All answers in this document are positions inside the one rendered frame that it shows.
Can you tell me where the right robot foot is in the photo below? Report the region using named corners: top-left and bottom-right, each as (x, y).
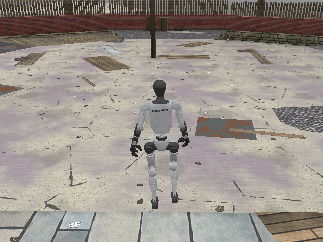
top-left (171, 192), bottom-right (178, 203)

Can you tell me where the robot right upper arm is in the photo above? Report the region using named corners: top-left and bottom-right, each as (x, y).
top-left (171, 101), bottom-right (185, 129)

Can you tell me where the robot left upper arm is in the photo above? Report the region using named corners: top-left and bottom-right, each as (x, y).
top-left (136, 102), bottom-right (150, 131)

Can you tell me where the robot left thigh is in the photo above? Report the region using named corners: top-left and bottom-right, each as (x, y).
top-left (144, 141), bottom-right (157, 177)

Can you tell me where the right robot hand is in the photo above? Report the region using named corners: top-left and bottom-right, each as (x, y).
top-left (178, 137), bottom-right (190, 147)

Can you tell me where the robot left forearm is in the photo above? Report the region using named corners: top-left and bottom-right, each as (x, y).
top-left (131, 123), bottom-right (141, 145)

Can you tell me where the robot right forearm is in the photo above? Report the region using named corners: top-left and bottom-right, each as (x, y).
top-left (180, 121), bottom-right (188, 139)

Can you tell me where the left robot hand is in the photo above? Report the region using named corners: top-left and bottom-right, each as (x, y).
top-left (130, 144), bottom-right (142, 157)

